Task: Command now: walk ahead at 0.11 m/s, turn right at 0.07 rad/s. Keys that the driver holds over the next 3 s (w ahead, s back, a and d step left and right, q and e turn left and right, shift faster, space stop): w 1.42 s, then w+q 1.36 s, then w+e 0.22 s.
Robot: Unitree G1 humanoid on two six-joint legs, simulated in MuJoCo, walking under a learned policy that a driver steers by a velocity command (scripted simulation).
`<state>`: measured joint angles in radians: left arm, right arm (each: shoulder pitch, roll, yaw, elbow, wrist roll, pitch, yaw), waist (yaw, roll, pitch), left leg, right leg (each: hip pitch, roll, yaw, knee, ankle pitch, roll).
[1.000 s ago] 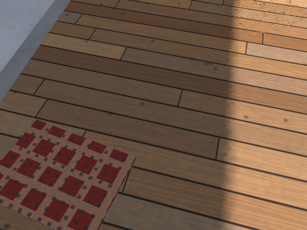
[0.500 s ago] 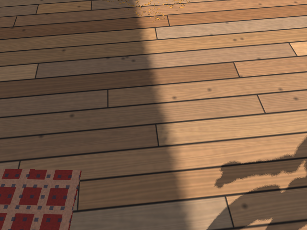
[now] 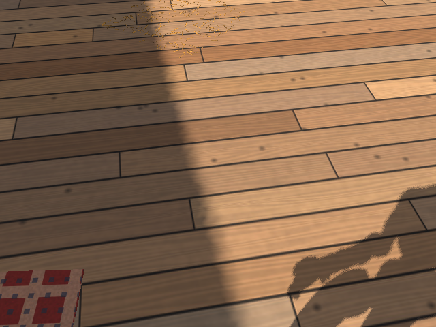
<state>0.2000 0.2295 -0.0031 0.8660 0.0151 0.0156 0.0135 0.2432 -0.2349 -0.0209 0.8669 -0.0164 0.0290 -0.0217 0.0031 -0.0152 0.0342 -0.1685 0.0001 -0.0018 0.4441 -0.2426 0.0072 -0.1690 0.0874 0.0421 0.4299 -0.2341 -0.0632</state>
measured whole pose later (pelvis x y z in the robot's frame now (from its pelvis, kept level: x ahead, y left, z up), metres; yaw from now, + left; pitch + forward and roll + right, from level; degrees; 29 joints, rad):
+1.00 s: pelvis +0.41 +0.04 +0.00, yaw +0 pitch +0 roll +1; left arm 0.10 0.23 0.03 0.93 0.03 -0.03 -0.04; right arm 0.44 -0.19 -0.03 1.03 -0.01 -0.09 0.01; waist -0.04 -0.04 0.04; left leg 0.00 -0.10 0.08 0.20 -0.21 0.10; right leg -0.65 -0.11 -0.02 0.80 -0.04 -0.03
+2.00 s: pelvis +0.97 +0.08 +0.00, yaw +17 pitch +1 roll +0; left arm 0.12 0.24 0.05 0.84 0.05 -0.05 -0.01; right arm 0.34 -0.24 -0.07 0.95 0.00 -0.05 0.00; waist -0.03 -0.03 0.05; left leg -0.15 -0.14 -0.03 0.33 -0.18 0.14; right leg -0.62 -0.12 0.04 1.00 -0.22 0.03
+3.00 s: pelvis +1.41 +0.33 +0.00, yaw +45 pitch +0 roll +0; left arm 0.30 0.25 0.04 0.84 0.02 -0.02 -0.02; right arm 0.23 -0.24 -0.04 0.81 -0.02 -0.05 0.01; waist 0.03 -0.03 0.05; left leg -0.20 -0.07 0.10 0.39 -0.20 0.11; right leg -0.49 -0.09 0.00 1.14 -0.31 -0.02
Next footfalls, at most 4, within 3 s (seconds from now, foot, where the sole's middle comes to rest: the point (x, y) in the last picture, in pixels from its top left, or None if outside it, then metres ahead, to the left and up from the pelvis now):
0.64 left None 0.39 0.10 -0.78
1.20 right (244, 270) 0.70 -0.07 -0.78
1.74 left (190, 200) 0.99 0.12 -0.78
2.28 right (208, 135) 1.34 0.06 -0.78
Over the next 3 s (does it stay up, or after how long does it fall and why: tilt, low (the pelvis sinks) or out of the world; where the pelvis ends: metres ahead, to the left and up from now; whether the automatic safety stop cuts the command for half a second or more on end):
stays up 1.41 0.33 0.00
